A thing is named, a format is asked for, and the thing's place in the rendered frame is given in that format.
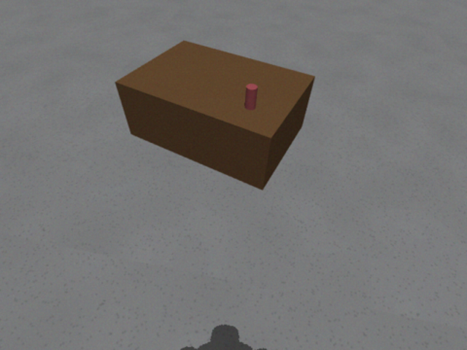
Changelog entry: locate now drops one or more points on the can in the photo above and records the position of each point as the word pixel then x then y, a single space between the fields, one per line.
pixel 251 95

